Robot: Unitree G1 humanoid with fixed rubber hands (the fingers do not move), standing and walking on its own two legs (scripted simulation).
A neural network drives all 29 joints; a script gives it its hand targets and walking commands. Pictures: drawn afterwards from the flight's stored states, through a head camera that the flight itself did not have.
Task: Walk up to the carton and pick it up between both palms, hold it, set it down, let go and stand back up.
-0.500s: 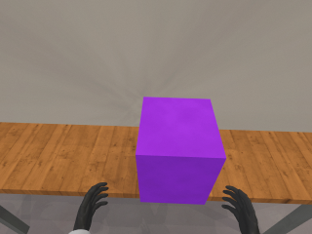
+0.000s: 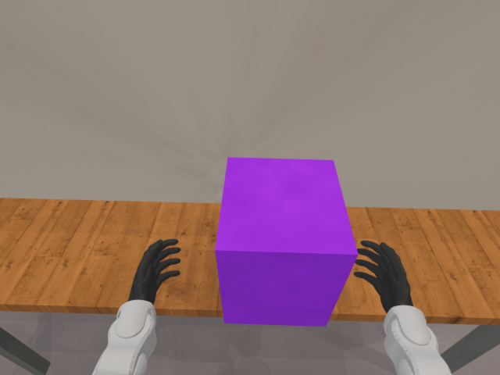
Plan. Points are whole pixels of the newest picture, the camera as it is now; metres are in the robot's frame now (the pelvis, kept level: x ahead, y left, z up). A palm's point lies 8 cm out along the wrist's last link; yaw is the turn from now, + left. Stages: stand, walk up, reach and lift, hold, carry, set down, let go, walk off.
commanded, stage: reach and lift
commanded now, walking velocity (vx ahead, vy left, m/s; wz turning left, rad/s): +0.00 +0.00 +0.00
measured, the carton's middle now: (277, 243) +0.38 -0.01 -0.01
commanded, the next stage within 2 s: none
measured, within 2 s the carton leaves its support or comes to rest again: neither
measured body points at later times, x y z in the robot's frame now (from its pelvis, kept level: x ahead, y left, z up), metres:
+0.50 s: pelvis -0.02 -0.02 +0.00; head +0.00 -0.01 +0.45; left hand +0.34 +0.20 +0.09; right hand +0.34 -0.19 +0.09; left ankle -0.03 +0.08 -0.74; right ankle +0.02 -0.11 -0.74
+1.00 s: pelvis -0.02 -0.02 +0.00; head +0.00 -0.01 +0.45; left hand +0.41 +0.21 +0.15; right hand +0.41 -0.18 +0.15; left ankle -0.03 +0.08 -0.74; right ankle +0.02 -0.11 -0.74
